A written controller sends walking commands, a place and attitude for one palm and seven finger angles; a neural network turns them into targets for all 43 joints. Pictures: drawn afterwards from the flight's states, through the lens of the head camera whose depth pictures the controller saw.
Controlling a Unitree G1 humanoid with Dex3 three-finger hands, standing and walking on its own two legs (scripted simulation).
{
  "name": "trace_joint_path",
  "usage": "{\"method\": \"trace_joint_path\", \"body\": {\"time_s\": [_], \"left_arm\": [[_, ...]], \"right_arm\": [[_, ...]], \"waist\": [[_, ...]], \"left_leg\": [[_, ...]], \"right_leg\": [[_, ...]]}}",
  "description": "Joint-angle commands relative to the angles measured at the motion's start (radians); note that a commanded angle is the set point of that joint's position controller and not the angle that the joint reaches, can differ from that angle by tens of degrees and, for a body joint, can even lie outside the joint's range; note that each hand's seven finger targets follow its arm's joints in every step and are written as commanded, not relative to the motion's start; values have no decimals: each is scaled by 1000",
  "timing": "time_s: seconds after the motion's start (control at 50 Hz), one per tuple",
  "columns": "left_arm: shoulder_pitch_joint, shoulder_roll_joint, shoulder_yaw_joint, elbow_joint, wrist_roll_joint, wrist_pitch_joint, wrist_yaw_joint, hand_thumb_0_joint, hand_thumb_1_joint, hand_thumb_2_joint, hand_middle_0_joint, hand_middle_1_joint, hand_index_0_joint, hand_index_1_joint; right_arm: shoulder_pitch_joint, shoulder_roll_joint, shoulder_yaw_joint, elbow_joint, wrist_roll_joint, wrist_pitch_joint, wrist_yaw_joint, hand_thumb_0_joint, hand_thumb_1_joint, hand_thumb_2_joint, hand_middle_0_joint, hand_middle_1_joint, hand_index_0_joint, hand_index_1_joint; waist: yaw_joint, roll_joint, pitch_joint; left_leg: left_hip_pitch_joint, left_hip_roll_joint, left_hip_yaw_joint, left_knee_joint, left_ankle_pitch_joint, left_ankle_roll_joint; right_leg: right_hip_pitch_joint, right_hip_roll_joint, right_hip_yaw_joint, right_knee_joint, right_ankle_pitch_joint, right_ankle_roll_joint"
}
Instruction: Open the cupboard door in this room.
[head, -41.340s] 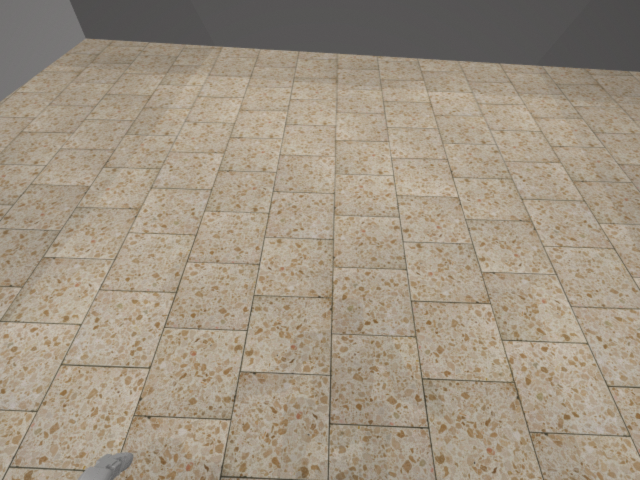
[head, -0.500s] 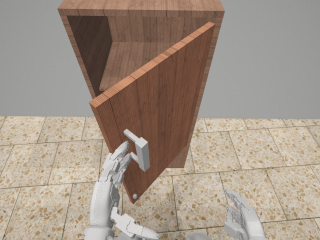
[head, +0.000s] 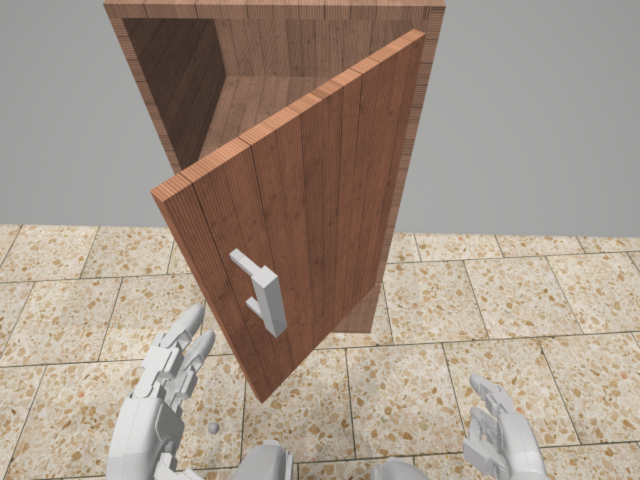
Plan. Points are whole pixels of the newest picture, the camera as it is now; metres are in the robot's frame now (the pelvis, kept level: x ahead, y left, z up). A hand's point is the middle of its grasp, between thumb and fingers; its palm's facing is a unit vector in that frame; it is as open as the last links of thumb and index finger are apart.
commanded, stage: draw the hand back to the body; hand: left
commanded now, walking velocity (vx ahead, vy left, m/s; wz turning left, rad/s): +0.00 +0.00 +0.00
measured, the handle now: (259, 294) +0.31 +0.09 +0.08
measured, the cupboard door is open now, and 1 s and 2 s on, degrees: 49 49 49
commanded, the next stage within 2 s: step back with the hand held close in 1.68 s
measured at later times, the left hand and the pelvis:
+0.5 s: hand (141, 421) +0.17 +0.16 +0.12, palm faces +0.02 -1.00 -0.05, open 16.3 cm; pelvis +0.00 +0.00 +0.03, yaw +0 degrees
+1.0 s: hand (2, 338) +0.20 +0.26 +0.20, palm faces +0.30 -0.88 -0.38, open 12.7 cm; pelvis +0.02 +0.04 +0.08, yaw -1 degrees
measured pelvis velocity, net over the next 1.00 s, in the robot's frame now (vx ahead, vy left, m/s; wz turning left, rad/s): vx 0.02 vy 0.04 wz -0.01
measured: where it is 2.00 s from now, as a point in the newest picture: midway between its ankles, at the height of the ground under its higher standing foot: outside the picture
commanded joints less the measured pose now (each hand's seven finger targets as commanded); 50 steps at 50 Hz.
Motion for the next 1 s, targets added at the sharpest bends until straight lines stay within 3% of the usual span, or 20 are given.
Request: {"method": "trace_joint_path", "body": {"time_s": [0.0, 0.08, 0.14, 0.2, 0.24, 0.26, 0.34, 0.36, 0.42, 0.44, 0.52, 0.58, 0.6, 0.62, 0.64, 0.66, 0.74, 0.84, 0.94, 0.98], "left_arm": [[58, 55, 61, -205, -27, -70, -36, 0, -500, 300, -150, -300, -150, -300], [-3, 51, 57, -201, -40, -83, -46, 0, -500, 300, -150, -300, -150, -300], [-12, 130, 123, -307, -52, -87, -43, 0, -500, 300, -150, -300, -150, -300], [41, 151, 178, -331, -78, -50, -47, 0, -500, 300, -150, -300, -150, -300], [81, 145, 199, -294, -93, -10, -58, 0, -500, 300, -150, -300, -150, -300], [76, 121, 184, -277, -105, 8, -68, 0, -500, 300, -150, -300, -150, -300], [52, 129, 211, -224, -139, 66, -111, 0, -500, 300, -150, -300, -150, -300], [35, 137, 213, -228, -142, 72, -121, 0, -500, 300, -150, -300, -150, -300], [-8, 184, 258, -286, -158, 70, -139, 0, -500, 300, -150, -300, -150, -300], [-17, 197, 268, -300, -163, 67, -137, 0, -500, 300, -150, -300, -150, -300], [-32, 197, 282, -358, -175, 60, -132, 0, -430, 330, -153, -300, -153, -300], [-28, 210, 313, -347, -181, 89, -129, 0, -325, 375, -156, -300, -156, -300], [-4, 381, 354, -393, -21, 166, -3, 0, -290, 390, -158, -300, -158, -300], [34, 286, 314, -392, -6, 214, 50, 0, -255, 405, -159, -300, -159, -300], [42, 266, 309, -381, 1, 244, 73, 0, -220, 420, -160, -300, -160, -300], [61, 220, 272, -351, 19, 269, 89, 0, -185, 435, -161, -300, -161, -300], [-11, 285, 319, -375, 51, 308, 145, 0, -45, 495, -166, -300, -166, -300], [-120, 335, 366, -414, 68, 319, 183, 0, 130, 570, -173, -300, -173, -300], [-169, 334, 391, -411, 75, 316, 194, 0, 305, 645, -179, -300, -179, -300], [-155, 328, 409, -383, 71, 316, 193, 0, 375, 675, -181, -300, -181, -300]], "right_arm": [[-68, -93, -50, -167, 9, -62, -18, 0, -900, -900, 200, 300, 200, 300], [-69, -98, -47, -162, 8, -74, -26, 0, -900, -900, 200, 300, 200, 300], [-62, -101, -50, -174, 13, -74, -35, 0, -900, -900, 200, 300, 200, 300], [-55, -89, -50, -178, 28, -59, -42, 0, -900, -900, 200, 300, 200, 300], [-66, -84, -50, -176, 37, -51, -48, 0, -900, -900, 200, 300, 200, 300], [-67, -84, -44, -174, 41, -49, -50, 0, -900, -900, 200, 300, 200, 300], [-77, -100, -38, -160, 45, -52, -63, 0, -900, -900, 200, 300, 200, 300], [-79, -106, -36, -164, 46, -57, -65, 0, -900, -900, 200, 300, 200, 300], [-66, -113, -31, -159, 44, -77, -72, 0, -900, -900, 200, 300, 200, 300], [-64, -113, -31, -156, 44, -81, -74, 0, -900, -900, 200, 300, 200, 300], [-56, -107, -23, -150, 51, -107, -69, 0, -900, -900, 200, 300, 200, 300], [-61, -108, -20, -139, 57, -117, -65, 0, -900, -900, 200, 300, 200, 300], [-59, -107, -25, -147, 43, -97, -100, 0, -900, -900, 200, 300, 200, 300], [-55, -87, -14, -150, 39, -89, -111, 0, -900, -900, 200, 300, 200, 300], [-64, -88, -15, -144, 39, -88, -113, 0, -900, -900, 200, 300, 200, 300], [-60, -82, -8, -130, 39, -78, -111, 0, -900, -900, 200, 300, 200, 300], [-79, -98, 2, -114, 32, -66, -117, 0, -900, -900, 200, 300, 200, 300], [-89, -110, 15, -87, 26, -93, -127, 0, -900, -900, 200, 300, 200, 300], [-92, -115, 24, -41, 23, -126, -116, 0, -900, -900, 200, 300, 200, 300], [-95, -112, 22, -20, 19, -133, -108, 0, -900, -900, 200, 300, 200, 300]], "waist": [[-8, -90, -140], [-25, -82, -107], [-1, -51, -185], [16, -32, -200], [18, -55, -170], [2, -69, -117], [-13, -119, -26], [-15, -111, -3], [-3, -47, -35], [-6, -56, -40], [9, 35, -60], [14, 27, -53], [69, 31, -78], [41, 24, -33], [41, -16, -18], [30, 16, 34], [32, -18, 39], [34, 2, 40], [41, 72, 61], [44, 45, 75]], "left_leg": [[75, -50, 5, -133, 207, 33], [49, -49, 6, -110, 163, 34], [102, -46, 9, -132, 194, 38], [149, -48, 14, -172, 224, 35], [160, -48, 11, -191, 226, 35], [156, -49, 12, -199, 210, 36], [163, -45, 4, -229, 175, 38], [170, -42, 5, -240, 164, 38], [225, -42, 1, -272, 182, 39], [232, -39, -2, -276, 189, 41], [317, -38, -10, -333, 236, 37], [338, -35, -11, -358, 258, 34], [360, -14, 10, -409, 265, 32], [385, -20, 17, -422, 271, 34], [386, -18, 11, -429, 278, 34], [401, -14, 18, -439, 282, 35], [468, -6, 8, -504, 305, 39], [560, 0, -8, -593, 298, 37], [630, 8, -28, -668, 401, 20], [654, 14, -28, -691, 452, 13]], "right_leg": [[145, 17, 94, -210, 308, 23], [101, 14, 109, -226, 223, 25], [161, 18, 117, -236, 237, 20], [228, 15, 119, -267, 299, 26], [249, 16, 117, -295, 308, 32], [238, 12, 117, -317, 301, 39], [233, 9, 116, -381, 220, 45], [221, 8, 116, -394, 192, 45], [239, 15, 101, -398, 191, 33], [252, 17, 102, -404, 193, 33], [269, 38, 47, -384, 268, 20], [295, 41, 30, -391, 298, 20], [333, 10, 99, -456, 305, 4], [332, 5, 85, -479, 309, 6], [344, 5, 79, -493, 315, 9], [343, 5, 66, -496, 319, 13], [404, 8, 49, -542, 333, 15], [471, 6, 45, -594, 316, 13], [547, 5, 37, -627, 366, 11], [571, 7, 33, -644, 393, 13]]}}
